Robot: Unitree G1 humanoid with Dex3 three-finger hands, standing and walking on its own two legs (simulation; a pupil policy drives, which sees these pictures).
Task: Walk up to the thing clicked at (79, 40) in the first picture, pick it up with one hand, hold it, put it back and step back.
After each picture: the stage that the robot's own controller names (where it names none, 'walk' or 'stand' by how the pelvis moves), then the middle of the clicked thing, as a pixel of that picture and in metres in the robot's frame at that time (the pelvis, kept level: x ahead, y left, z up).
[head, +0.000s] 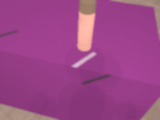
stand; (85, 26) +0.67 +0.00 +0.05
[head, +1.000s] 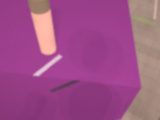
walk; (44, 27) +0.57 +0.19 +0.08
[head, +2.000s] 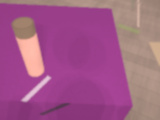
stand; (30, 50) +0.49 +0.21 +0.05
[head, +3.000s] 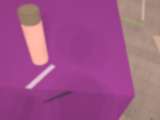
stand; (35, 38) +0.53 +0.20 +0.06
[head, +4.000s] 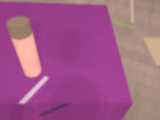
stand; (26, 50) +0.47 +0.22 +0.06
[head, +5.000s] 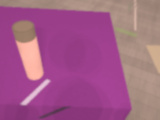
stand; (30, 53) +0.48 +0.21 +0.05
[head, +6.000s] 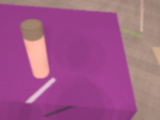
stand; (37, 51) +0.49 +0.19 +0.05
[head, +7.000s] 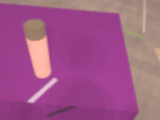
stand; (39, 51) +0.49 +0.18 +0.05
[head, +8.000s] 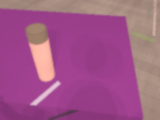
rise first; (42, 55) +0.48 +0.19 +0.06
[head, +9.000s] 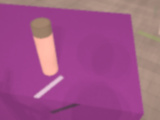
go down; (46, 49) +0.50 +0.19 +0.06
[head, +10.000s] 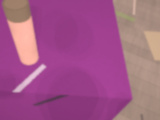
go down; (23, 35) +0.51 +0.18 +0.08
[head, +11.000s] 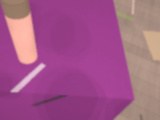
go down; (22, 33) +0.50 +0.18 +0.09
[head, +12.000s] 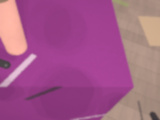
close in; (7, 20) +0.50 +0.20 +0.12
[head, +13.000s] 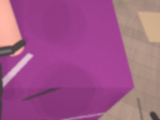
close; (1, 19) +0.49 +0.20 +0.13
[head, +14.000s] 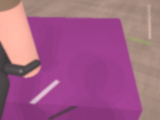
lift; (15, 35) +0.33 +0.17 +0.29
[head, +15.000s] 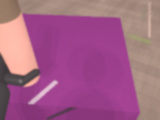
hold; (15, 45) +0.32 +0.17 +0.26
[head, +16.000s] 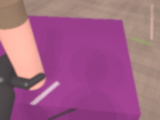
hold; (22, 49) +0.32 +0.16 +0.24
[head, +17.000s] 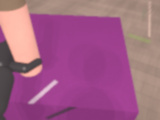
crouch; (20, 35) +0.37 +0.17 +0.25
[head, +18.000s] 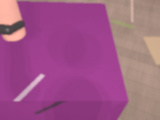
lower; out of the picture +0.49 +0.20 +0.27
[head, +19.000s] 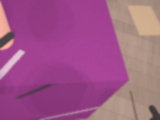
lower; out of the picture +0.51 +0.21 +0.14
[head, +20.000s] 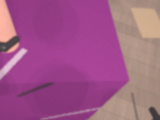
lower; out of the picture +0.50 +0.20 +0.13
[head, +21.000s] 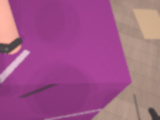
lower; out of the picture +0.50 +0.19 +0.13
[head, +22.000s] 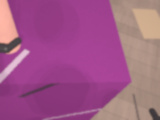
lower; out of the picture +0.50 +0.20 +0.13
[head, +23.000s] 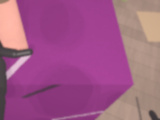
open; (7, 21) +0.48 +0.18 +0.13
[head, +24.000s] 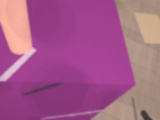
sink last; (14, 17) +0.48 +0.17 +0.13
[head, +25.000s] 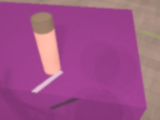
sink last; (47, 46) +0.49 +0.18 +0.10
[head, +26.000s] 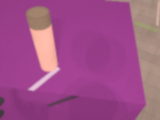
stand; (44, 43) +0.48 +0.17 +0.10
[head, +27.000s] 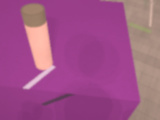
stand; (39, 40) +0.49 +0.18 +0.10
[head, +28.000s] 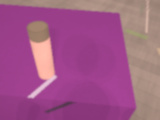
walk; (42, 53) +0.49 +0.17 +0.05
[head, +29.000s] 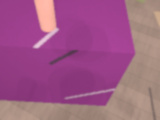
walk; (44, 2) +0.65 +0.17 +0.08
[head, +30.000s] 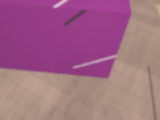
walk; out of the picture +0.96 +0.13 +0.08
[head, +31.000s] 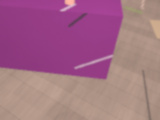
stand; out of the picture +1.13 +0.13 +0.07
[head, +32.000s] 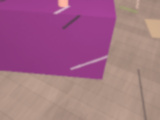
stand; out of the picture +1.13 +0.16 +0.05
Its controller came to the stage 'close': yes
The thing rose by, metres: 0.21
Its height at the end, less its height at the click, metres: +0.00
